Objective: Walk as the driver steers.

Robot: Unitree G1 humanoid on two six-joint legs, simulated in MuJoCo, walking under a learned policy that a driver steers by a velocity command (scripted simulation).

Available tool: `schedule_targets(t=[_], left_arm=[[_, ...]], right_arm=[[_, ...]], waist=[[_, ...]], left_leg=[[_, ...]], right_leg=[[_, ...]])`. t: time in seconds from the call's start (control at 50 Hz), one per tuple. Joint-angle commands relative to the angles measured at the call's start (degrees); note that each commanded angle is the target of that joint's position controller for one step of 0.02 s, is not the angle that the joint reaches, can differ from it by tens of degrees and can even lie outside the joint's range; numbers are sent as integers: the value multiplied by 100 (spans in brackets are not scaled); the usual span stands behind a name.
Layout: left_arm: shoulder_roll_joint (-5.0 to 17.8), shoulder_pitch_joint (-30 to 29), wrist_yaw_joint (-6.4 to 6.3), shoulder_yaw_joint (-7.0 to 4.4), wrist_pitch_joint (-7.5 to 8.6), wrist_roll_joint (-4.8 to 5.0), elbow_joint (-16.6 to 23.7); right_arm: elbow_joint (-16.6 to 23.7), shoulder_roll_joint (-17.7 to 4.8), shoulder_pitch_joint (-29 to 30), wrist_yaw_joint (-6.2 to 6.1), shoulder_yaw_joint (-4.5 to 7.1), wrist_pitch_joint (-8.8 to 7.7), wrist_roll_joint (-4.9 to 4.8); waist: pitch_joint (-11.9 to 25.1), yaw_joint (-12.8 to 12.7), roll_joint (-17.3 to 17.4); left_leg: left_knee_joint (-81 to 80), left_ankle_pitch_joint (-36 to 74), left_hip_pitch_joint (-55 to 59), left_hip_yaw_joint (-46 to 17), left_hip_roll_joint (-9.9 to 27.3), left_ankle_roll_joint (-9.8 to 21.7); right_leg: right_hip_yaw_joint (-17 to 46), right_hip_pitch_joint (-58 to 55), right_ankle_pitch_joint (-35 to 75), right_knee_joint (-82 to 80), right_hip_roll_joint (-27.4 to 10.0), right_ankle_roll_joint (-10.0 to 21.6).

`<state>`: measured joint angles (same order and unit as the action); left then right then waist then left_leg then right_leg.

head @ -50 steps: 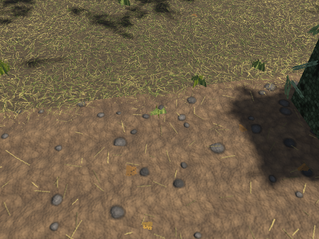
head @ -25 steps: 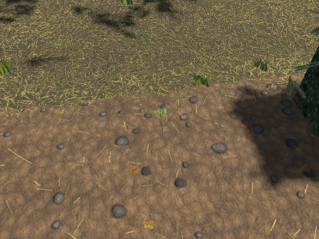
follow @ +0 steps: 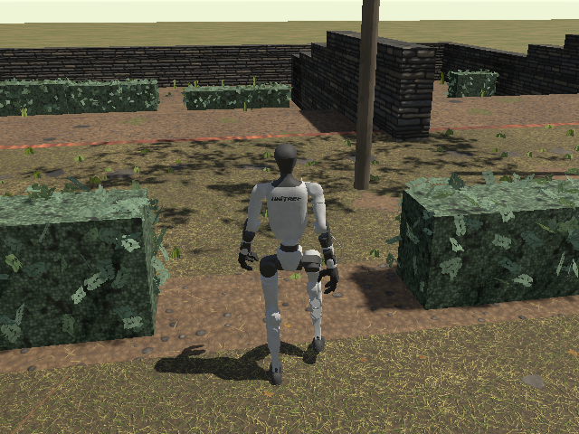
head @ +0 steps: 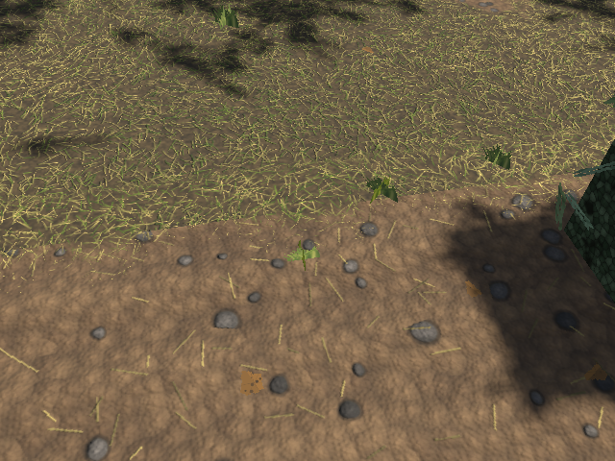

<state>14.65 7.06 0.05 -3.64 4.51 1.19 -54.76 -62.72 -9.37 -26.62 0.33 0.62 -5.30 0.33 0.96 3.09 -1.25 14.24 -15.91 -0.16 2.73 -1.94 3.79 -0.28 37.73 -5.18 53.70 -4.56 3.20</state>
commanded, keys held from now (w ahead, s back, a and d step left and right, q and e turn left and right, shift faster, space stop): w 1.00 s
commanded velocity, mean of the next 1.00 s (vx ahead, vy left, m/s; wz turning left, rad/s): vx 0.49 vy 0.00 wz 0.00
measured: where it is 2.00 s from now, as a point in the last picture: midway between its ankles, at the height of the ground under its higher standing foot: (285, 252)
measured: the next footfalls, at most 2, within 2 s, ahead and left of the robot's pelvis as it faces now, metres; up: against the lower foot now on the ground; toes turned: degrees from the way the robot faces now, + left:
right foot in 0.24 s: +0.33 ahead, -0.13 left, +0.00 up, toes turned -2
left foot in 0.76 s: +0.62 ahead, +0.12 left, +0.00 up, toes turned +3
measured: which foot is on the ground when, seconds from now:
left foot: down 0.00-0.26, up 0.28-0.74, down 0.76-1.00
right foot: up 0.00-0.22, down 0.24-0.76, up 0.78-1.00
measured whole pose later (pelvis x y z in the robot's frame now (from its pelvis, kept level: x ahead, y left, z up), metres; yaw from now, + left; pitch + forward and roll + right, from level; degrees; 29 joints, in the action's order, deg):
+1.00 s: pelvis +0.57 +0.04 +0.00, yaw +0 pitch +1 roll +0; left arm 15.8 10.3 -0.5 -3.5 4.6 1.0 -54.0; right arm -54.8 -13.2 -16.8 1.6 2.9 -6.1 0.4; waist -0.5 1.6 -2.1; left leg 17.7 -8.4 -10.8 4.0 -3.2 4.4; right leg 1.7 34.5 -13.3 61.1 -6.5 2.4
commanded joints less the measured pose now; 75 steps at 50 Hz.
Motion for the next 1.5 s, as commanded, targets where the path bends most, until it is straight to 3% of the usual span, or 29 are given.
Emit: schedule_targets(t=[0.02,0.14,0.18,0.22,0.24,0.26,0.28,0.3,0.34,0.38,0.44,0.52,0.66,0.72,0.76,0.78,0.8,0.84,0.88,0.92,1.22,1.28,1.32,1.34,1.36,1.38,1.4,1.44,1.5], left_arm=[[-25,-1001,64,69,71,1,596],[99,-1796,236,119,147,74,989],[311,-1526,265,37,195,67,992],[719,-47,230,-182,200,76,569],[1012,1097,179,-293,169,32,282],[1514,1906,159,-397,130,-124,124],[1030,1877,155,-245,99,-114,40],[761,1129,153,-158,133,-29,136],[313,167,206,-1,216,-72,309],[128,82,258,74,249,-150,194],[422,404,171,28,262,-130,11],[648,869,10,-9,202,-113,-75],[807,1641,-37,-67,71,13,-318],[918,1547,-64,-127,-22,8,-320],[770,1371,-64,-67,-81,-44,-225],[528,1483,-68,44,-72,-174,-54],[-213,2178,1,235,71,-89,-84],[746,1238,30,20,275,149,47],[667,838,-50,-26,247,31,113],[450,1015,-51,-35,103,4,93],[245,-1339,162,47,99,3,930],[434,-1115,242,-15,156,14,958],[797,181,209,-226,165,-11,573],[1180,1287,156,-360,157,-70,302],[1651,1869,135,-464,112,-128,164],[1217,1846,149,-312,103,-83,181],[939,1332,140,-226,116,-39,248],[585,482,160,-114,136,-104,425],[422,392,191,-60,190,-162,329]], right_arm=[[227,-959,-136,-130,138,-5,7],[57,-1032,-452,-134,220,13,-94],[99,-1163,-299,-140,281,41,-80],[187,-1221,-72,-145,304,130,-33],[344,-1139,112,-116,248,127,13],[417,-298,-651,2,19,16,-1],[308,-539,-498,59,69,-184,-146],[595,-1039,215,58,218,-284,-319],[787,-1096,854,-68,295,-285,-279],[759,-816,544,-134,324,-115,-189],[942,-692,794,-158,319,22,-136],[1317,-760,1810,-123,320,4,-53],[1731,-779,3060,71,229,-50,-167],[1768,-1007,2804,153,297,-115,-172],[1324,-1455,1289,118,541,-135,-149],[1118,-1952,203,66,665,-116,-77],[999,-2184,20,130,695,-94,-44],[1199,-1332,723,126,455,-132,-90],[1329,-1095,1433,148,372,-145,-15],[1249,-930,1442,172,324,-163,34],[624,-1322,159,-91,430,38,-109],[608,-1433,301,-127,488,113,-129],[671,-1393,534,-132,466,168,-124],[794,-1236,536,-133,383,168,-53],[859,-540,-119,-72,183,46,-29],[783,-821,28,-34,227,-114,-126],[945,-1223,547,-7,344,-201,-282],[1062,-1226,1095,-82,390,-202,-213],[1006,-885,812,-126,403,30,-143]], waist=[[-732,10,546],[-972,28,617],[-619,-251,767],[332,-998,979],[1082,-1448,785],[2246,-1084,-750],[2468,-1161,-873],[1225,-1006,-789],[277,-549,79],[86,-177,-133],[-232,-90,-201],[-392,-346,-107],[-568,-738,-164],[-388,-454,-305],[533,274,-211],[1471,535,610],[2065,112,2152],[974,202,1036],[309,-130,368],[222,-368,548],[-637,131,486],[-445,-131,621],[329,-809,651],[1125,-1184,266],[1890,-902,-1147],[2124,-1005,-1139],[1250,-920,-867],[345,-567,-164],[125,-204,-363]], left_leg=[[-728,2455,-283,-731,1229,469],[-621,2785,357,-568,1540,533],[-24,4392,736,-492,1624,445],[1636,6059,648,-293,1424,281],[3135,4958,-620,-270,1231,148],[5749,996,-3023,-252,96,-251],[6693,-1534,-3759,-1193,-166,-112],[6846,-1245,-4321,-1065,231,12],[6166,-257,-3838,-776,796,33],[5677,23,-3150,-776,1033,12],[5036,320,-3350,-619,1163,-161],[3429,1637,-3836,-487,1136,-359],[1756,1860,-3738,-322,762,-268],[1476,1232,-3187,-240,594,-30],[1404,1201,-1097,-57,351,269],[1486,1268,663,-1454,1525,654],[583,70,2293,-4182,2532,1516],[244,-48,1329,-3368,2191,1042],[-46,1188,-127,-2218,1796,910],[-344,1531,-644,-1724,1563,879],[-506,1966,282,-630,1592,709],[-1,2984,616,-624,1746,571],[1437,4545,322,-316,1388,353],[3027,3487,-803,-98,1072,154],[5281,188,-3189,-36,0,-277],[6129,-1705,-3905,-937,-56,-198],[6395,-1401,-4409,-929,293,-104],[5772,-414,-4043,-654,837,-81],[5164,37,-3307,-644,1091,-121]], right_leg=[[-160,409,725,-1211,108,-109],[-246,95,757,-2302,272,129],[-361,-496,385,-2428,487,316],[-549,-2356,253,-2459,821,595],[230,-4288,253,-2204,141,912],[3232,-6652,-867,-2572,-1581,2018],[4610,-6629,-1400,-3609,-1835,2064],[3605,-5635,-1370,-3808,-1570,1671],[2118,-3627,-332,-4176,-1127,1257],[1390,-2668,-30,-4468,-761,1091],[958,-2170,157,-4802,-678,1201],[636,-2459,440,-4850,-573,1051],[507,-3611,363,-4462,-851,826],[562,-4033,1162,-3926,-1055,657],[151,-3631,2554,-2136,-568,391],[-191,-2426,933,-156,-142,171],[81,-242,-2594,1541,879,-116],[644,681,-2140,2236,275,97],[458,195,-1282,1671,-199,50],[466,-302,-1000,1283,-366,19],[47,292,782,-2229,-45,-108],[-66,-286,189,-2462,134,115],[-368,-2168,188,-2593,508,369],[451,-3985,341,-2361,-220,701],[3177,-6046,-654,-2863,-1620,1619],[4269,-6169,-1073,-3555,-1779,1674],[3384,-5462,-1076,-3621,-1590,1369],[2053,-3705,-269,-3942,-1148,1052],[1299,-2690,165,-4426,-810,1005]])
Velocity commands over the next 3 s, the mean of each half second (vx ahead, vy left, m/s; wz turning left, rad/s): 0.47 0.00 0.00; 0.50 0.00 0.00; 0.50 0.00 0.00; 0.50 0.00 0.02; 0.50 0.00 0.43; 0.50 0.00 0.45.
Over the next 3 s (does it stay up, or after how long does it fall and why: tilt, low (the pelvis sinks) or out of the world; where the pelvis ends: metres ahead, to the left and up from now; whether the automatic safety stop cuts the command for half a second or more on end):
stays up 1.62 0.14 -0.02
